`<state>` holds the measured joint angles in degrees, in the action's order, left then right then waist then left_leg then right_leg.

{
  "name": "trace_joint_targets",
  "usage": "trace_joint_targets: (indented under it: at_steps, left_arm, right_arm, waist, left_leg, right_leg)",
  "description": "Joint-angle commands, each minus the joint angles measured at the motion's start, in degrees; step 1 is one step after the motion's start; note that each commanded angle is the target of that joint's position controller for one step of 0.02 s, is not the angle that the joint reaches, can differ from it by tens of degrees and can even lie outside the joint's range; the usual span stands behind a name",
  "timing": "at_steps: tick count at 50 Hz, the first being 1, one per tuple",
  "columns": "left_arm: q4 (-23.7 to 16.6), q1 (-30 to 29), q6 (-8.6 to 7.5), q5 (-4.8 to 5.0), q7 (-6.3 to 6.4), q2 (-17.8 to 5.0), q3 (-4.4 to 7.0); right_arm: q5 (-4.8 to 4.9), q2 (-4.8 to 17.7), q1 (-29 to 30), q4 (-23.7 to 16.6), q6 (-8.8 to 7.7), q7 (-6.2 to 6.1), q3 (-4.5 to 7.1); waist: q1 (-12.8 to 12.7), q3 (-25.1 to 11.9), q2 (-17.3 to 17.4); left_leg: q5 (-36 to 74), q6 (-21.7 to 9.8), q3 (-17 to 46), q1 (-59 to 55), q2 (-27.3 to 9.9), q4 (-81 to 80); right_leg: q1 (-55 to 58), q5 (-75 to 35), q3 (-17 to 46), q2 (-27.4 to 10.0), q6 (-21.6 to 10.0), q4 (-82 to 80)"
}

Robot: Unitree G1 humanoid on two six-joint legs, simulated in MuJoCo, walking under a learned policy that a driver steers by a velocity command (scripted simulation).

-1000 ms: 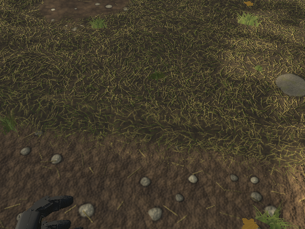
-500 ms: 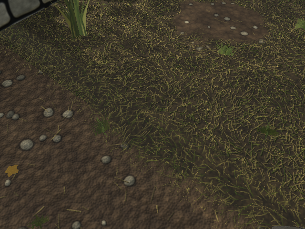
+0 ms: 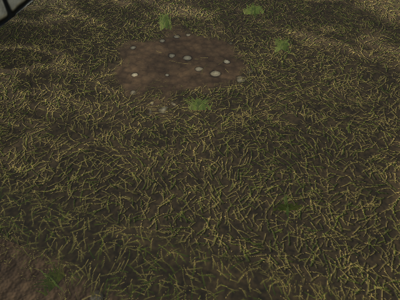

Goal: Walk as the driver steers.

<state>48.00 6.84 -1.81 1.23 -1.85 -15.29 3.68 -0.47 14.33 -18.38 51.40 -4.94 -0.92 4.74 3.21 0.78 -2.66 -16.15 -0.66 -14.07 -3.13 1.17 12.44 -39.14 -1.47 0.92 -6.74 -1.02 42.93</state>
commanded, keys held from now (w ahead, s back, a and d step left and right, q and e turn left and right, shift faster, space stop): w+e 1.00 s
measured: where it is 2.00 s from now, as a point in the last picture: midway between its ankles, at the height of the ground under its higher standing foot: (315, 189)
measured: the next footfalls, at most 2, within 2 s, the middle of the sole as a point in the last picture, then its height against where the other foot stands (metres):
right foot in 0.14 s outside the picture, level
left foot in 0.62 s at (198, 278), level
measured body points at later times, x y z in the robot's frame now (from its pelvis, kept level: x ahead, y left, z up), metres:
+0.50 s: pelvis +0.28 -0.06 +0.01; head +0.31 -0.08 +0.45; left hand +0.42 +0.21 -0.10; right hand +0.43 -0.36 -0.08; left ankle +0.52 +0.06 -0.69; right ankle +0.21 -0.12 -0.74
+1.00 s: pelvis +0.55 -0.12 +0.00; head +0.57 -0.14 +0.45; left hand +0.86 -0.04 -0.08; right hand +0.40 -0.37 -0.12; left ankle +0.54 +0.02 -0.74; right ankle +0.59 -0.34 -0.68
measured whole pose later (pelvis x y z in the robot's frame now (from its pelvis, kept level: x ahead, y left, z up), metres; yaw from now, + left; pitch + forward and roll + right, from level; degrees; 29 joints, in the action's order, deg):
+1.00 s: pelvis +0.55 -0.12 +0.00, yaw -36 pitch +2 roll +2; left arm 35.9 7.8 -1.2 1.4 -1.6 -17.1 4.1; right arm 0.0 16.6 -18.0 49.7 -4.9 0.0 4.2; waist 5.2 2.0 -2.4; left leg -15.6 -0.2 -10.5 -0.1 0.4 14.1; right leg -39.9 1.4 2.1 -6.2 -0.3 44.7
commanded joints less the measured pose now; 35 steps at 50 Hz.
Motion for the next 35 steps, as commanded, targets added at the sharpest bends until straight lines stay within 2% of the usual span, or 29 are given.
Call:
trace_joint_targets:
  at_steps: [1,2,4,5,6,7,8,9,10,11,12,13,14,16,18,20,22,25,27,29,30,31,32,33,34,35]
  left_arm:
    - [-6.3,-7.4,-0.64,-0.05,-1.32,-2.4,-0.12]
    - [-7.0,-7.7,-0.61,-0.01,-1.69,-2.8,-0.01]
    - [-7.6,-5.1,-0.41,0.11,-2.05,-4.5,0.87]
    - [-7.0,-0.5,-0.27,0.33,-2.01,-6.2,1.81]
    - [-5.1,7.9,-0.26,0.53,-1.60,-8.8,3.42]
    - [-2.9,16.8,0.20,0.50,-0.39,-13.6,5.59]
    - [-3.0,15.5,0.03,0.87,0.15,-19.7,6.48]
    - [-4.9,17.4,-0.89,0.01,-0.21,-16.3,5.08]
    - [-4.6,15.8,-1.68,-0.46,-0.32,-12.7,4.14]
    - [-5.1,12.4,-2.19,-0.07,-0.22,-10.8,3.60]
    - [-6.1,8.0,-2.32,-0.10,-0.07,-8.6,3.00]
    - [-7.3,5.4,-2.42,-0.78,0.21,-7.0,2.35]
    - [-7.9,4.7,-2.46,-1.03,0.44,-6.9,2.25]
    - [-7.9,5.6,-2.68,-0.61,1.09,-8.3,2.53]
    - [-7.6,7.6,-2.64,-0.33,1.96,-10.0,3.00]
    - [-7.4,9.0,-2.26,-0.05,2.45,-10.2,3.09]
    - [-7.2,10.6,-1.87,0.07,2.64,-10.2,3.14]
    - [-6.3,13.3,-1.39,0.40,2.70,-9.9,3.16]
    - [-6.2,13.8,-0.98,0.32,2.99,-9.6,3.13]
    - [-6.7,12.8,-0.60,0.06,3.21,-9.6,3.20]
    - [-7.3,12.0,-0.55,-0.09,3.15,-8.3,2.73]
    - [-8.4,11.2,-0.77,-0.57,2.87,-5.4,1.59]
    - [-9.8,18.1,-1.28,0.46,2.89,-1.9,0.57]
    - [-10.0,19.4,-1.50,1.10,2.97,-5.2,0.58]
    - [-9.8,15.3,-1.28,1.20,2.91,-9.9,1.81]
    - [-10.6,11.2,-0.92,0.63,2.93,-10.3,2.00]
  right_arm:
    - [0.96,10.0,0.6,-2.5,0.28,-0.52,2.32]
    - [1.22,10.4,0.6,-2.3,0.74,-0.57,2.46]
    - [1.55,12.2,1.8,-2.7,1.62,-0.85,2.88]
    - [1.72,13.0,2.5,-3.0,2.15,-0.99,3.03]
    - [2.04,13.3,3.8,-3.3,2.57,-1.06,2.91]
    - [1.28,12.0,3.0,-4.1,2.22,-1.22,2.32]
    - [-0.91,2.7,-1.7,-7.1,0.67,-0.44,-0.33]
    - [1.32,6.0,3.0,-8.0,-1.99,0.42,-0.31]
    - [3.50,8.5,8.6,-9.6,-3.33,0.99,0.37]
    - [2.98,8.0,9.6,-9.6,-4.04,0.79,0.10]
    - [1.40,8.4,9.4,-8.7,-4.06,0.32,0.49]
    - [0.65,9.1,8.3,-8.3,-3.37,0.21,1.01]
    - [0.39,9.1,7.7,-8.3,-2.52,0.25,1.19]
    - [-0.23,7.5,8.3,-8.8,-1.30,0.15,0.89]
    - [-0.46,6.1,12.5,-10.3,-0.83,0.04,0.33]
    - [-0.36,5.0,16.8,-11.4,-0.95,0.39,-0.25]
    - [0.20,4.5,20.5,-12.5,-1.26,0.97,-0.65]
    - [0.98,6.0,23.5,-13.9,-1.81,1.68,-0.44]
    - [1.04,7.6,23.2,-14.1,-2.43,2.16,0.00]
    - [1.14,8.8,19.5,-13.3,-3.13,2.28,0.59]
    - [0.81,10.1,14.2,-11.9,-3.44,2.01,1.34]
    - [-0.29,12.6,6.2,-10.9,-3.72,1.61,2.18]
    - [-1.21,17.6,-1.5,-9.5,-3.06,1.28,3.49]
    - [0.31,14.5,-2.3,-8.7,-2.49,1.73,2.83]
    - [0.78,10.0,0.8,-9.8,-2.09,1.60,1.57]
    - [0.41,8.5,3.7,-10.3,-1.50,1.38,0.97]
  waist:
    - [0.4,5.7,4.5]
    - [0.0,5.4,4.9]
    - [-2.5,2.2,6.8]
    - [-5.3,-0.9,7.6]
    - [-10.2,-5.3,6.7]
    - [-13.7,-10.3,2.0]
    - [-6.4,-13.2,-13.7]
    - [-9.6,-21.5,-6.9]
    - [-10.5,-14.3,-3.8]
    - [-8.3,-9.3,0.0]
    - [-5.6,-6.0,2.1]
    - [-3.5,-5.1,1.6]
    - [-2.5,-4.7,1.2]
    - [-2.0,-3.5,1.6]
    - [-3.1,-1.8,1.2]
    - [-4.7,-1.1,-0.4]
    - [-6.5,-0.6,-1.7]
    - [-7.6,-0.4,-2.5]
    - [-7.0,-0.7,-3.2]
    - [-4.7,-1.5,-5.1]
    - [-1.9,-4.0,-5.0]
    - [2.0,-10.9,-2.0]
    - [0.9,-20.0,12.8]
    - [0.6,-20.1,19.9]
    - [1.7,-11.8,13.0]
    - [1.4,-6.8,8.8]
  left_leg:
    - [22.6,-7.9,3.3,-0.4,-18.6,-3.1]
    - [26.9,-7.4,2.6,-2.0,-18.9,-1.2]
    - [46.4,-6.1,1.1,-3.6,-18.8,6.2]
    - [54.9,-5.3,0.4,-3.3,-18.2,13.5]
    - [56.4,-3.6,-1.0,0.2,-16.1,25.0]
    - [41.8,-0.7,-0.9,12.8,-13.6,41.7]
    - [-12.9,3.4,3.6,39.1,-1.2,62.4]
    - [-18.6,2.3,18.3,45.9,1.1,69.1]
    - [-13.5,0.6,19.4,51.4,-1.8,68.6]
    - [-8.4,-0.6,19.3,50.2,-4.6,63.9]
    - [-5.2,-0.4,19.3,46.1,-6.6,58.6]
    - [-3.2,-0.3,19.7,41.4,-7.9,55.5]
    - [-2.3,0.3,19.6,38.9,-8.1,53.2]
    - [0.0,2.1,18.2,37.8,-7.7,47.5]
    - [6.7,3.7,17.3,38.4,-6.5,39.2]
    - [15.1,4.2,16.9,36.1,-4.6,29.4]
    - [21.0,4.2,16.3,33.1,-2.6,22.1]
    - [21.3,3.6,17.7,31.9,-1.6,17.3]
    - [17.7,2.6,18.7,31.2,-1.3,14.9]
    - [13.3,0.9,18.1,26.5,-1.0,13.4]
    - [13.5,-0.7,17.4,18.8,-1.1,11.5]
    - [11.9,-4.1,23.1,5.0,-8.0,13.4]
    - [1.3,-12.9,45.7,-16.8,-21.4,11.2]
    - [-11.9,-15.0,60.1,-18.6,-25.9,5.8]
    - [-16.0,-12.5,53.1,-11.7,-23.7,4.3]
    - [-10.4,-10.3,44.6,-4.4,-21.3,3.9]
  right_leg:
    - [-3.1,2.4,-1.9,-0.1,-1.8,-4.1]
    - [-2.4,5.0,-3.1,0.7,-2.6,-4.9]
    - [4.3,10.8,-6.7,4.4,-4.8,-5.1]
    - [10.8,13.3,-8.4,7.0,-6.1,-5.0]
    - [22.7,10.8,-9.1,9.8,-8.0,-8.7]
    - [39.7,9.3,-0.7,6.9,-10.8,-11.0]
    - [57.1,17.1,31.9,-7.7,-21.1,-16.7]
    - [62.0,23.4,47.9,-12.4,-24.0,-25.8]
    - [58.4,19.9,40.5,-11.4,-20.8,-27.3]
    - [50.3,15.1,33.0,-9.0,-18.8,-26.7]
    - [41.7,9.1,27.0,-6.7,-17.1,-26.8]
    - [35.9,4.1,23.3,-5.1,-16.5,-27.9]
    - [32.7,1.8,22.0,-4.3,-16.5,-29.1]
    - [28.6,-3.3,18.4,-3.1,-16.5,-30.2]
    - [26.3,-4.5,15.3,-1.3,-15.4,-30.6]
    - [24.5,-1.2,12.8,1.3,-13.2,-30.1]
    - [23.6,3.0,12.8,2.1,-11.7,-29.6]
    - [26.9,6.7,16.8,0.3,-11.0,-26.8]
    - [30.7,7.3,20.4,-1.0,-10.5,-23.3]
    - [32.0,4.8,22.8,-1.4,-9.5,-19.3]
    - [31.0,1.5,21.8,0.9,-8.0,-14.6]
    - [25.6,3.7,18.3,4.0,-6.0,-1.8]
    - [6.2,21.3,10.1,12.3,-1.3,18.1]
    - [-4.3,35.4,9.4,10.0,-0.5,28.5]
    - [-7.5,30.9,9.9,7.0,-0.1,32.4]
    - [-6.7,26.6,7.4,4.9,0.1,32.5]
